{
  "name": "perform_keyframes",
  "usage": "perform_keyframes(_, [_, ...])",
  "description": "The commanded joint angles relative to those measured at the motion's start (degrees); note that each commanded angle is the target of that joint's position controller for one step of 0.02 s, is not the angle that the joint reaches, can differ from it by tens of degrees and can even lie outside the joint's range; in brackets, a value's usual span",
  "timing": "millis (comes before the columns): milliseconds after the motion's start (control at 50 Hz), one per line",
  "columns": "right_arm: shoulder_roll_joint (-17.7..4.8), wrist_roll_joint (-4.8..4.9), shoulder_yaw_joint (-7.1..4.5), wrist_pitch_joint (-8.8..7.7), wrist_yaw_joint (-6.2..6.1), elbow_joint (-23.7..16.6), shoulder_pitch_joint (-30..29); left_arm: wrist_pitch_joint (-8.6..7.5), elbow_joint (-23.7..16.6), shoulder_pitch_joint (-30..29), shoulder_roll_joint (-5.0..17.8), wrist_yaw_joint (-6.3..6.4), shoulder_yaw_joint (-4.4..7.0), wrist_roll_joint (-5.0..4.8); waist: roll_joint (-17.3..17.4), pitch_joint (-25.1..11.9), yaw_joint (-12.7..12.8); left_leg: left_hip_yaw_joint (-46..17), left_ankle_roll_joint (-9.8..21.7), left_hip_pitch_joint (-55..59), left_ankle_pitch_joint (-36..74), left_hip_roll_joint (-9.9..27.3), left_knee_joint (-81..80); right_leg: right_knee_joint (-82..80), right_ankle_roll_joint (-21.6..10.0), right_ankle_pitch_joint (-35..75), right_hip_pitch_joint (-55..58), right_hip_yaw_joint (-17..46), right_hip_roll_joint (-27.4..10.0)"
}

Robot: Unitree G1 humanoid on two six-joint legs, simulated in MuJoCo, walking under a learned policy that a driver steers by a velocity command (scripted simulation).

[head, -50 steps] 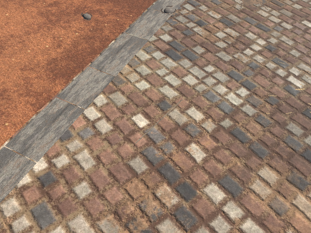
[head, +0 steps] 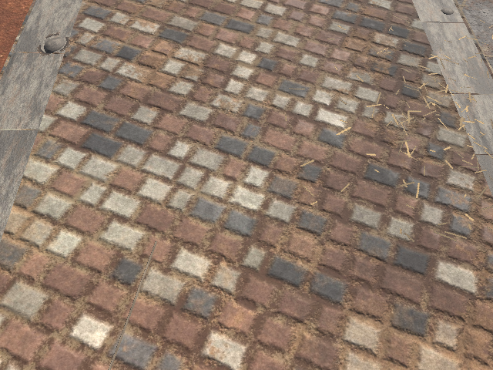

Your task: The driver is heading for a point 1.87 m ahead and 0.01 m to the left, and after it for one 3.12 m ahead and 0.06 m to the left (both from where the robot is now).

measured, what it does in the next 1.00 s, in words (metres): steps on the spot: right foot, then left foot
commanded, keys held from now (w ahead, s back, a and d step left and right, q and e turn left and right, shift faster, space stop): e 0.32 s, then no key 0.08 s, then q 0.44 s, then w+q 0.16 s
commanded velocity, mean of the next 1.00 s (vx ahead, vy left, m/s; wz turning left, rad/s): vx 0.05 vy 0.00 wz -0.09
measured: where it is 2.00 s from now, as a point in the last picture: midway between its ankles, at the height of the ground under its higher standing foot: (220, 365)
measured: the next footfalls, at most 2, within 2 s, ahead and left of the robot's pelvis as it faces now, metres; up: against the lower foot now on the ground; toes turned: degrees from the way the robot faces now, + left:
right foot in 0.26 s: +0.06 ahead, -0.12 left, +0.00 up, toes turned -11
left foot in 0.68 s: +0.07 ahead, +0.07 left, +0.00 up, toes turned -11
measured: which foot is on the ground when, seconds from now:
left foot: down 0.00-0.26, up 0.28-0.66, down 0.68-1.00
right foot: up 0.00-0.24, down 0.26-0.70, up 0.72-0.98, down 1.00-1.00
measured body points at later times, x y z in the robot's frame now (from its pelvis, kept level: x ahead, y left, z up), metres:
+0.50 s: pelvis +0.02 -0.04 +0.01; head +0.04 -0.07 +0.45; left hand +0.22 +0.18 -0.08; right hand +0.03 -0.32 -0.13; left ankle +0.06 +0.10 -0.68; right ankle +0.02 -0.11 -0.74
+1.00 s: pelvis +0.02 -0.05 +0.00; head +0.04 -0.05 +0.45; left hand +0.15 +0.23 -0.11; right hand +0.09 -0.34 -0.13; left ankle +0.02 +0.08 -0.74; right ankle +0.00 -0.14 -0.74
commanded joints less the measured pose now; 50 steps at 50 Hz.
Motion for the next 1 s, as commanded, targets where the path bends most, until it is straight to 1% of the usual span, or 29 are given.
perform_keyframes(20, [-7.7, -0.19, -2.31, -0.31, -0.27, -2.7, 1.2, 1.08, -2.6, 5.5, 1.9, -0.62, 0.37, 0.24, 9.3, -10.1, 1.2, -8.9, 9.8, 6.4, 25.8, 16.0, -8.2, -1.7, 0.5, 2.9, 1.1, -0.2, -2.3])
perform_keyframes(160, [-10.6, -0.55, -3.87, 1.78, 0.31, -1.8, 2.8, 1.75, -6.8, -3.0, 1.4, -1.80, -0.87, -0.03, 11.6, -8.5, -1.5, -3.6, 8.0, 3.6, 4.4, 16.6, -8.2, -20.9, -1.1, 3.0, 9.0, -5.3, -3.7])
perform_keyframes(220, [-12.3, 0.04, -4.65, 2.91, 0.51, -1.4, 3.3, 0.90, -7.7, -2.8, 1.4, -1.72, -0.85, -0.18, 10.7, -8.2, -1.0, -2.2, 5.5, 4.2, 1.5, 17.1, -3.0, -32.1, -2.8, 4.2, 14.1, -7.0, -2.5])
perform_keyframes(240, [-11.9, 0.05, -4.74, 3.35, 0.57, -0.9, 4.5, 0.24, -7.0, -1.0, 1.8, -1.42, -0.69, -0.05, 8.1, -8.4, -0.4, -0.4, 2.9, 2.3, -0.4, 16.0, 1.2, -38.3, -3.6, 7.3, 18.4, -6.1, -1.6])
perform_keyframes(260, [-10.0, -0.30, -4.52, 3.85, 0.89, -0.3, 7.4, -0.63, -6.6, 0.8, 4.5, -0.67, -0.07, 0.46, -1.5, -7.9, -0.2, 3.6, -1.1, -1.9, -6.9, 12.4, 11.4, -48.2, -4.9, 9.3, 21.8, 4.1, -7.2])
perform_keyframes(280, [-5.3, 0.07, -3.14, 4.44, 0.87, -4.7, 6.4, -0.88, -8.7, 0.0, 13.7, -0.13, 1.93, 0.37, -18.3, -5.6, -1.1, 6.3, -6.1, -17.4, -28.9, 1.2, 23.9, -53.2, -12.2, 21.6, 23.3, 29.7, -24.3])
perform_keyframes(300, [-8.7, -0.45, -3.79, 5.44, 0.07, -4.9, 1.1, -0.66, -7.3, 5.0, 13.1, 0.30, 2.60, 0.33, -8.7, -5.8, 3.7, -3.5, -5.9, -17.5, -29.1, 1.0, 33.1, -50.9, -17.5, 29.6, 20.8, 26.9, -24.7])
perform_keyframes(340, [-7.6, 0.96, -3.72, 5.52, 0.30, -3.7, 2.9, -0.34, -7.1, -1.0, 7.8, 0.91, 0.91, -0.10, -5.4, -4.4, -1.0, -6.9, -5.1, -16.0, -19.5, 2.1, 34.8, -50.1, -15.1, 29.0, 18.5, 16.7, -17.3])
perform_keyframes(360, [-8.3, 0.49, -4.06, 5.13, 0.31, -2.8, 4.0, -0.37, -7.9, -4.6, 6.2, 1.15, 0.40, -0.36, -6.2, -5.3, -2.3, -6.5, -4.8, -15.2, -16.1, 1.9, 34.1, -49.8, -13.2, 28.9, 19.3, 13.7, -14.2])
perform_keyframes(380, [-8.9, -0.30, -4.29, 5.05, 0.48, -1.6, 5.7, -0.54, -8.2, -5.6, 4.4, 1.30, -0.16, -0.59, -6.6, -7.0, -2.5, -5.4, -4.9, -13.4, -14.4, 1.2, 35.6, -49.0, -13.1, 34.4, 20.1, 11.6, -12.8])
perform_keyframes(400, [-8.9, -0.35, -4.41, 5.18, 0.68, -1.1, 6.2, -0.78, -8.0, -4.9, 3.5, 1.21, -0.56, -0.74, -5.3, -8.8, -2.4, -5.3, -5.0, -12.1, -14.1, 0.7, 36.6, -48.4, -13.3, 37.9, 20.9, 10.9, -12.7])
perform_keyframes(440, [-7.4, 0.41, -3.98, 5.67, 1.08, -0.4, 6.6, -1.44, -7.3, -3.9, 2.2, 1.22, -1.18, -0.62, -3.2, -10.0, -2.2, -5.4, -5.2, -10.3, -13.7, 0.9, 33.9, -48.9, -13.4, 38.7, 22.6, 9.7, -13.5])
perform_keyframes(500, [-4.8, 0.59, -2.79, 6.39, 1.42, 0.5, 5.2, -2.12, -5.5, -3.5, -0.1, 1.71, -2.53, 0.23, -4.2, -8.4, -1.0, -6.0, -4.7, -4.0, -13.4, 1.5, 21.9, -50.7, -12.2, 30.2, 21.3, 8.3, -13.5])
perform_keyframes(560, [-5.8, 0.89, -2.82, 6.48, 1.38, 1.1, 4.3, -2.15, -3.5, -2.5, 2.5, 2.06, -2.27, 0.91, -5.5, -6.3, 0.3, -5.2, -3.3, 1.1, -15.7, -0.6, 14.2, -50.0, -12.2, 25.4, 19.3, 8.5, -14.4])
perform_keyframes(600, [-6.7, 1.18, -3.08, 5.98, 1.21, 1.1, 4.9, -1.80, -2.7, -2.5, 4.7, 2.35, -1.57, 0.42, -4.4, -5.8, -0.1, -4.8, -2.5, 1.5, -16.6, -1.5, 11.7, -47.7, -12.9, 28.3, 20.0, 9.6, -15.7])
perform_keyframes(640, [-5.8, 1.20, -2.79, 5.07, 1.05, 1.7, 6.7, -1.48, -2.2, -3.5, 5.3, 2.82, -1.16, -0.33, -2.7, -6.2, -1.8, -3.8, -1.6, 4.2, -11.6, -2.0, 4.6, -44.5, -11.9, 31.3, 20.2, 8.7, -15.6])
perform_keyframes(660, [-5.9, 0.97, -2.67, 4.44, 0.97, 1.6, 6.9, -1.44, -1.9, -3.3, 5.4, 3.10, -0.93, -0.47, -1.3, -6.2, -2.4, -5.4, -0.9, 6.5, -5.7, -1.2, -0.6, -42.8, -10.2, 29.9, 19.1, 7.9, -14.8])
perform_keyframes(680, [-7.8, 0.34, -3.00, 3.82, 0.83, 1.4, 7.1, -1.58, -2.4, -3.5, 4.5, 3.28, -0.96, -0.35, 1.6, -6.6, -2.1, -11.2, 0.3, 8.5, -0.3, 2.3, -2.8, -39.0, -8.0, 26.0, 16.7, 6.2, -12.6])
perform_keyframes(700, [-13.0, 0.37, -4.26, 3.37, 0.73, 1.0, 6.7, -1.59, -3.9, -2.8, 2.2, 3.14, -1.27, -0.46, 10.1, -6.4, 0.5, -23.1, 4.0, 9.4, 12.7, 10.2, -3.6, -32.3, -5.0, 17.0, 11.8, -0.2, -4.8])
perform_keyframes(720, [-14.2, 1.14, -5.12, 3.41, 1.19, 1.4, 7.6, -1.09, -3.9, -5.6, 0.7, 3.43, -1.71, -0.11, 14.9, -3.9, -2.3, -30.7, 9.8, 7.2, 20.1, 16.1, -6.0, -27.3, -2.8, 3.8, 7.7, -4.5, 1.0])
perform_keyframes(740, [-12.8, 0.54, -4.84, 3.32, 1.26, 1.6, 9.5, -0.71, -4.3, -7.1, 1.3, 3.33, -1.45, -0.03, 15.1, -3.7, -3.8, -33.6, 13.6, 8.8, 22.0, 18.7, -8.2, -17.9, -2.6, -6.8, 3.7, -2.4, 1.5])
perform_keyframes(760, [-12.1, 0.45, -4.88, 3.45, 1.03, 1.7, 9.0, -0.54, -4.1, -7.2, 1.2, 2.91, -1.28, -0.27, 11.7, -3.9, -3.4, -31.4, 14.4, 9.1, 20.5, 17.1, -8.4, -12.3, -2.4, -7.4, 2.3, -0.4, 0.7])
perform_keyframes(800, [-11.3, 0.83, -5.03, 4.16, 0.40, 1.1, 4.8, -0.53, -3.8, -6.2, 1.1, 2.45, -1.11, -0.46, 9.2, -3.6, -1.0, -25.8, 11.1, 9.4, 18.0, 11.7, -7.0, -11.9, -1.4, -3.2, 1.1, 0.7, -1.0])
perform_keyframes(840, [-10.5, 0.93, -5.28, 4.73, 0.57, 0.7, 3.8, -0.84, -3.5, -5.9, 0.6, 2.27, -1.43, -0.28, 9.6, -5.7, -1.6, -23.6, 9.4, 12.0, 18.3, 8.4, -5.5, -16.6, 0.1, -1.6, 1.9, -0.8, -0.2])
perform_keyframes(880, [-11.1, 0.90, -5.93, 5.24, 0.95, 1.4, 6.7, -1.27, -4.3, -6.8, 0.3, 1.74, -1.81, -0.08, 10.2, -8.1, -3.6, -25.9, 9.8, 12.7, -1.2, 7.5, -7.3, -21.9, 0.3, -2.3, 3.9, -1.6, 0.0])
perform_keyframes(920, [-12.0, 0.33, -6.53, 5.65, 1.59, 1.2, 6.0, -1.68, -5.1, -7.4, 0.6, 1.43, -1.90, -0.08, 11.8, -6.5, -3.8, -29.8, 10.1, 8.5, -19.2, 7.1, -9.6, -28.3, -0.2, -3.4, 7.7, -2.0, 0.7])
perform_keyframes(960, [-12.3, 0.47, -6.83, 5.79, 2.13, -0.1, 1.2, -2.44, -3.8, -1.8, 0.4, 1.97, -1.88, -0.32, 10.7, -5.1, 0.5, -30.2, 8.0, -0.7, -24.5, 4.7, -8.3, -40.3, -1.6, 1.4, 19.7, -2.8, 1.7])
perform_keyframes(980, [-11.4, 0.79, -6.73, 5.57, 1.89, -0.8, -0.9, -3.04, -2.2, 3.2, 1.2, 2.68, -1.56, -0.28, 8.1, -4.6, 3.6, -28.4, 5.2, -8.2, -27.6, 1.5, -4.8, -47.6, -2.6, 5.6, 29.1, -1.9, 0.9])
perform_keyframes(1000, [-7.7, 0.99, -5.92, 4.94, 1.63, -2.0, -1.1, -3.72, -1.1, 8.5, 6.5, 3.54, -0.42, 0.23, -2.8, -5.3, 5.2, -21.2, 1.6, -18.2, -30.5, -4.1, 8.3, -54.7, -4.5, -6.3, 37.6, 10.8, -10.4])
Keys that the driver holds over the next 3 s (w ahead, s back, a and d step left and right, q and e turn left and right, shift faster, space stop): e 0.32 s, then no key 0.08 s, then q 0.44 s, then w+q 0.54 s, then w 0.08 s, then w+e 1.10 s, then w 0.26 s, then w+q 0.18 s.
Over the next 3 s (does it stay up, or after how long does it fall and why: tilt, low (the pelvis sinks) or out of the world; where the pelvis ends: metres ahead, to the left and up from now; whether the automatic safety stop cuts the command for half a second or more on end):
stays up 0.99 0.05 0.00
